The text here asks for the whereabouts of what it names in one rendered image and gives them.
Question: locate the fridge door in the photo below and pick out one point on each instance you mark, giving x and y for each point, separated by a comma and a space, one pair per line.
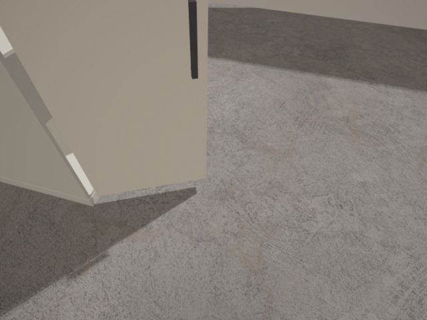
115, 76

